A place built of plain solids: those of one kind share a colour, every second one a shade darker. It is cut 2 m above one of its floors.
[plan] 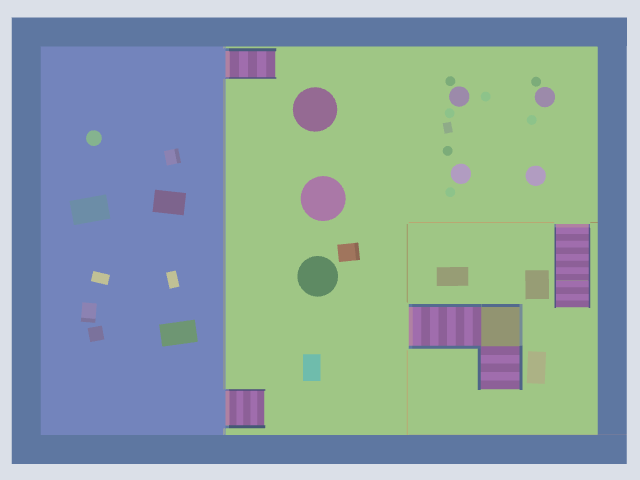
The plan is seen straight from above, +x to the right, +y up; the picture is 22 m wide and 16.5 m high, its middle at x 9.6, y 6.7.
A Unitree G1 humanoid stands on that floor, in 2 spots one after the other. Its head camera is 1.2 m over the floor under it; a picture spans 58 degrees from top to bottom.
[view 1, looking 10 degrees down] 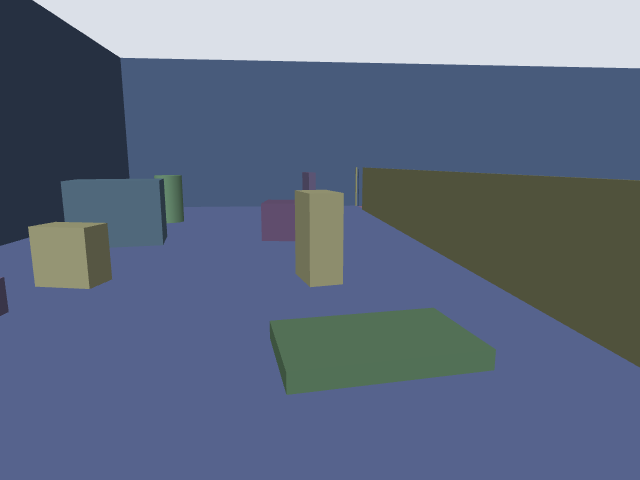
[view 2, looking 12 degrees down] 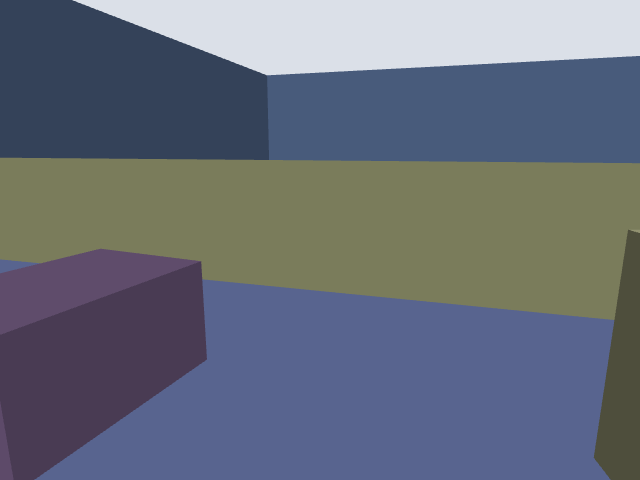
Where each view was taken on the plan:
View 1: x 4.17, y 0.92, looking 85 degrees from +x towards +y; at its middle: zta_crate_stack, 4.21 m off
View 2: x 2.90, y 6.25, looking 17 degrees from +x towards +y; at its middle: zta_rail_rim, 3.61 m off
